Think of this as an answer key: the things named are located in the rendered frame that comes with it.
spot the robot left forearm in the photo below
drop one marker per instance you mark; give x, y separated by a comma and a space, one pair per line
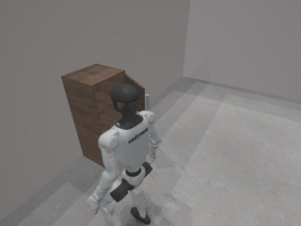
102, 188

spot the robot left hand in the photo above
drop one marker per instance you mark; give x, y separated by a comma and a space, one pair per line
95, 206

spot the robot head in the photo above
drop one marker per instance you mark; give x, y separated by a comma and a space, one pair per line
125, 93

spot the robot right forearm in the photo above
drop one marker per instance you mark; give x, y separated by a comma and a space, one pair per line
153, 148

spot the robot right upper arm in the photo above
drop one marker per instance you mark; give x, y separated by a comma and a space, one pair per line
155, 137

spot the cupboard door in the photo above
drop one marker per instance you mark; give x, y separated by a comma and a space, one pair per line
139, 104

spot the handle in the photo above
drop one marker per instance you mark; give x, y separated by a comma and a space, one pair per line
147, 101

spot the humanoid robot torso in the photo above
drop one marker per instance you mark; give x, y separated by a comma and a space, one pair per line
132, 152

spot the robot right hand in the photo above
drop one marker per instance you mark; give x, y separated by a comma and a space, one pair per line
152, 157

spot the robot left upper arm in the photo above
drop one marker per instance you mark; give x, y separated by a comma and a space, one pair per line
108, 142

